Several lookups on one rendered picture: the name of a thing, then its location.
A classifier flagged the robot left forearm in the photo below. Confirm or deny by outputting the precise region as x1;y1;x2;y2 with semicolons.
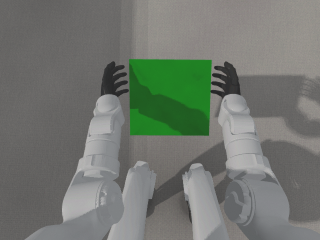
62;94;125;217

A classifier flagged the right robot foot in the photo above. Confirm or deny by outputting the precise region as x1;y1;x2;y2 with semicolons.
186;201;192;223

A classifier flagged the robot right hand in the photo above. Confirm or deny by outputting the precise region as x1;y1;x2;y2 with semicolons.
210;61;241;99

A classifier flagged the left robot upper arm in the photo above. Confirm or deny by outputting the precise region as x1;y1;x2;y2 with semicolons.
25;179;125;240

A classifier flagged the robot right forearm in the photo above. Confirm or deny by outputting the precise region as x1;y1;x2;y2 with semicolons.
218;94;290;214

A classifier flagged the carton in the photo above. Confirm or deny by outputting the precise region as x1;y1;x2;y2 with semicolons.
129;59;212;136

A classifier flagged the right robot upper arm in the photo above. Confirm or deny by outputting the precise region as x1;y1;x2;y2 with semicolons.
223;178;320;240

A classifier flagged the robot left hand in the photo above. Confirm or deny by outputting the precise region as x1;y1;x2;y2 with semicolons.
101;61;129;97

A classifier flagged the right robot shin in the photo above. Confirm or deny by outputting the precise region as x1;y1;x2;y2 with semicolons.
188;163;214;209

